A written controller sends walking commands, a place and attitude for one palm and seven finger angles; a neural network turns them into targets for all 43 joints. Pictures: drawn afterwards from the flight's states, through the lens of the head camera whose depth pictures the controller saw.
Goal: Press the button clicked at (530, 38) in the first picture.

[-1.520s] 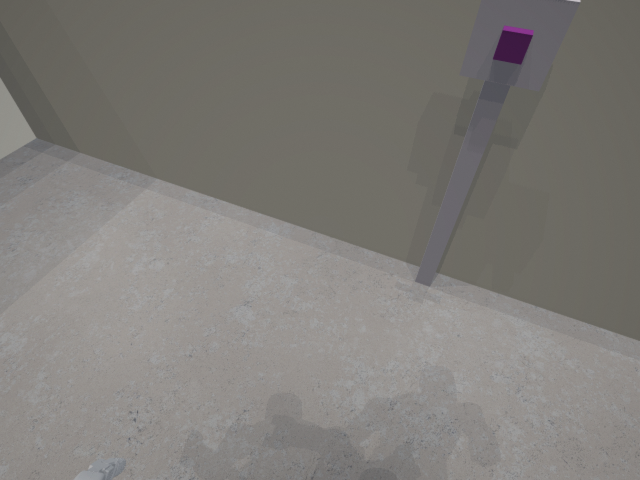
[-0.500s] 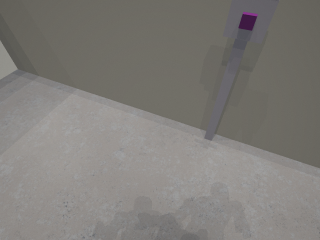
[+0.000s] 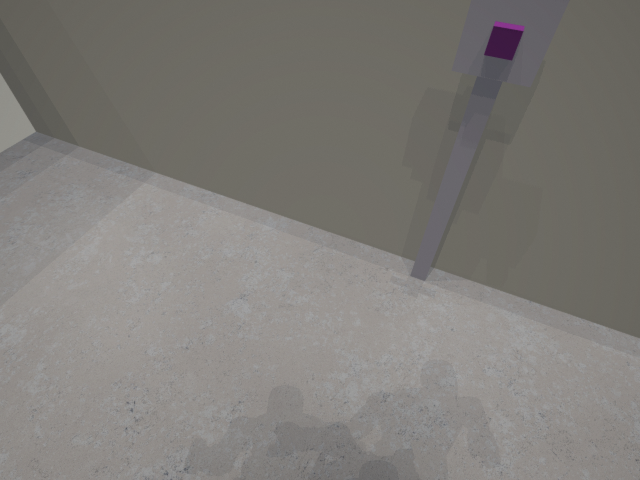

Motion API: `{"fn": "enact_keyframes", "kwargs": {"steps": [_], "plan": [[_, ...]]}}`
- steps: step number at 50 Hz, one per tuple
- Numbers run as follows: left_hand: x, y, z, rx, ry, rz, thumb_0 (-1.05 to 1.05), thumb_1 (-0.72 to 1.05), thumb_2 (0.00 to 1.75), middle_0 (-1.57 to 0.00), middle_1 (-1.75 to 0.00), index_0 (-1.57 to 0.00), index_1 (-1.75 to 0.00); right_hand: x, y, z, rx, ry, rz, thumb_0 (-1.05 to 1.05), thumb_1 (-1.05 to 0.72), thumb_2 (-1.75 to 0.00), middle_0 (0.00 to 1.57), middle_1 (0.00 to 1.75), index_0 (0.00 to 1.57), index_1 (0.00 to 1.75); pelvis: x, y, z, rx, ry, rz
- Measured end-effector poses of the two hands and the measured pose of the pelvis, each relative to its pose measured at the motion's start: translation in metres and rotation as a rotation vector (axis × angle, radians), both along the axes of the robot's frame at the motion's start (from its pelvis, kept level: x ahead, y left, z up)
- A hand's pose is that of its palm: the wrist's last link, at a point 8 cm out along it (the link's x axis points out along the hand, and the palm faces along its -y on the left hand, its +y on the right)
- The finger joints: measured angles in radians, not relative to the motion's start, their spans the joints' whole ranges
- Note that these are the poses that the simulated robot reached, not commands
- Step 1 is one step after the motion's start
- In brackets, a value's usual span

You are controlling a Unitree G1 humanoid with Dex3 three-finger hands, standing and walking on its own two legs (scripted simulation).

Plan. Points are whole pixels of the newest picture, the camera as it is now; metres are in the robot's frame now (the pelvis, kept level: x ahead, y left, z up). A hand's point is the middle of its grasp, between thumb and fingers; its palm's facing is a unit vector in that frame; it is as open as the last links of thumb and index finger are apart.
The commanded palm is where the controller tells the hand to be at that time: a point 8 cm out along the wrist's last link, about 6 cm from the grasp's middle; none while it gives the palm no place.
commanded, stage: look at it before walking up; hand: left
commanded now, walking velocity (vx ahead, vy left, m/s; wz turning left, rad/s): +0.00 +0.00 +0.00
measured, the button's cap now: (504, 40) +0.94 -0.33 +0.15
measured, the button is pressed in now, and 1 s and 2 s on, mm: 0 0 0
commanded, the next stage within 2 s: walk to a spot facing it in 0.02 s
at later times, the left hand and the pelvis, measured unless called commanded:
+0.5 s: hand out of the picture +0.07 +0.19 -0.18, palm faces -0.15 -0.95 -0.28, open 7.4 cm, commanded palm none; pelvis -0.01 -0.02 -0.03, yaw -11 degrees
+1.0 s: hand out of the picture +0.11 +0.19 -0.18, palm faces -0.34 -0.91 -0.25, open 7.4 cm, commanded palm none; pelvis -0.02 +0.01 -0.01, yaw -25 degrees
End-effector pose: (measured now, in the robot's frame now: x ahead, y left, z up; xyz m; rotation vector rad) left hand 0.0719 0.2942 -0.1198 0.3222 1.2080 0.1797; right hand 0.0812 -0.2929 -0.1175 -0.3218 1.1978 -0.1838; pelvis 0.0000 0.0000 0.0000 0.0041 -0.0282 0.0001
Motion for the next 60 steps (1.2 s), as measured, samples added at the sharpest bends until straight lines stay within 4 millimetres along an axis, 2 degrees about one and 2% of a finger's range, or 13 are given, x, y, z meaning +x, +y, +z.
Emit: {"fn": "enact_keyframes", "kwargs": {"steps": [10, 14, 21, 27, 31, 35, 39, 44, 51, 54, 60], "plan": [[0.004, 0.001, 0.001, 0.003, 0.001, -0.001, 0.01, 0.9, 0.9, -0.2, -0.3, -0.2, -0.3, 0.006, 0.001, 0.001, -0.002, -0.012, -0.001, 0.0, -0.9, -0.9, 0.21, 0.3, 0.2, 0.3, 0.002, 0.001, 0.0, 0.0, 0.0, -0.011], [0.002, -0.005, -0.005, 0.0, 0.028, -0.011, 0.01, 0.9, 0.9, -0.2, -0.3, -0.2, -0.3, 0.001, 0.006, -0.004, 0.007, -0.028, -0.037, 0.0, -0.9, -0.9, 0.2, 0.3, 0.2, 0.3, 0.0, 0.001, -0.003, 0.003, 0.009, -0.049], [-0.004, -0.035, -0.024, -0.042, 0.086, -0.069, 0.01, 0.9, 0.9, -0.2, -0.3, -0.2, -0.3, -0.031, 0.019, -0.027, 0.074, -0.031, -0.134, 0.0, -0.9, -0.9, 0.2, 0.3, 0.2, 0.3, -0.01, -0.007, -0.017, 0.032, 0.008, -0.136], [-0.007, -0.072, -0.032, -0.055, 0.072, -0.107, 0.01, 0.9, 0.9, -0.2, -0.3, -0.2, -0.3, -0.066, 0.01, -0.057, 0.134, 0.016, -0.218, 0.0, -0.9, -0.9, 0.21, 0.3, 0.2, 0.3, -0.016, -0.026, -0.032, 0.026, 0.004, -0.19], [-0.016, -0.089, -0.025, -0.071, 0.1, -0.113, 0.01, 0.9, 0.9, -0.2, -0.3, -0.2, -0.3, -0.08, 0.005, -0.049, 0.141, 0.046, -0.257, 0.0, -0.91, -0.9, 0.2, 0.3, 0.2, 0.3, -0.02, -0.031, -0.021, 0.023, 0.019, -0.219], [-0.014, -0.097, -0.017, -0.084, 0.123, -0.144, 0.01, 0.9, 0.9, -0.2, -0.3, -0.2, -0.3, -0.087, 0.0, -0.035, 0.128, 0.03, -0.297, 0.0, -0.91, -0.9, 0.2, 0.3, 0.2, 0.3, -0.021, -0.033, -0.01, 0.033, 0.041, -0.259], [-0.004, -0.096, -0.015, -0.085, 0.121, -0.182, 0.01, 0.9, 0.9, -0.21, -0.3, -0.2, -0.3, -0.09, -0.005, -0.025, 0.102, 0.0, -0.339, 0.0, -0.91, -0.9, 0.2, 0.3, 0.2, 0.3, -0.02, -0.029, -0.006, 0.036, 0.053, -0.306], [0.018, -0.084, -0.016, -0.079, 0.092, -0.231, 0.01, 0.9, 0.9, -0.21, -0.3, -0.2, -0.3, -0.089, -0.002, -0.016, 0.067, -0.051, -0.378, 0.0, -0.91, -0.9, 0.2, 0.3, 0.2, 0.3, -0.019, -0.017, -0.006, 0.026, 0.056, -0.358], [0.057, -0.054, -0.026, -0.082, 0.053, -0.319, 0.01, 0.9, 0.9, -0.2, -0.3, -0.2, -0.3, -0.087, 0.024, -0.001, 0.017, -0.15, -0.431, 0.0, -0.91, -0.9, 0.2, 0.3, 0.2, 0.3, -0.018, 0.016, -0.011, 0.008, 0.06, -0.443], [0.079, -0.043, -0.034, -0.093, 0.035, -0.362, 0.01, 0.9, 0.9, -0.2, -0.3, -0.2, -0.3, -0.1, 0.043, 0.003, -0.007, -0.169, -0.457, 0.0, -0.91, -0.9, 0.2, 0.3, 0.2, 0.3, -0.018, 0.031, -0.015, 0.0, 0.052, -0.478], [0.113, -0.043, -0.025, -0.115, 0.008, -0.462, 0.01, 0.91, 0.9, -0.2, -0.3, -0.2, -0.3, -0.146, 0.081, 0.01, 0.0, -0.102, -0.548, 0.0, -0.9, -0.9, 0.2, 0.3, 0.2, 0.3, -0.016, 0.046, -0.005, -0.027, 0.036, -0.566]]}}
